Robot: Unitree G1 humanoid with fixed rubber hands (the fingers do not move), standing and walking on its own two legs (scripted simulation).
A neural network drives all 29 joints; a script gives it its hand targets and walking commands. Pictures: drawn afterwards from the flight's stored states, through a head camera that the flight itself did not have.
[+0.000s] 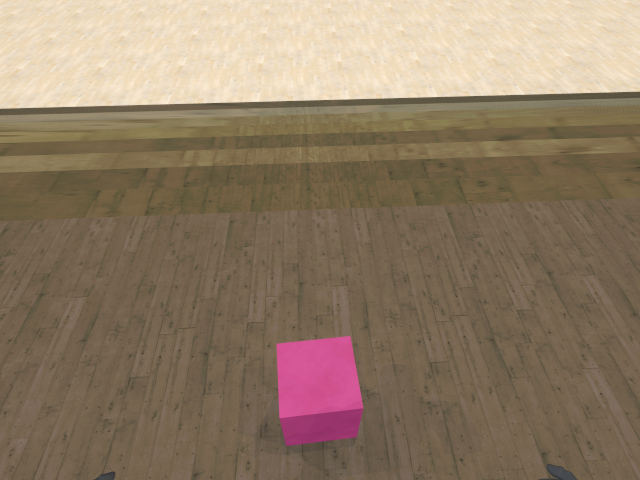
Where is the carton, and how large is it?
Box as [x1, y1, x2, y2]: [276, 336, 362, 445]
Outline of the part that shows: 349,336 276,344 279,417 286,445 356,436 362,411 362,403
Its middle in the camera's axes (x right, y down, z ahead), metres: -0.01 +0.44 +1.12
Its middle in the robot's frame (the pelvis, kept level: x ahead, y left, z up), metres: +0.48 +0.02 -0.66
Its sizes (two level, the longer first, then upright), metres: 0.210 0.200 0.250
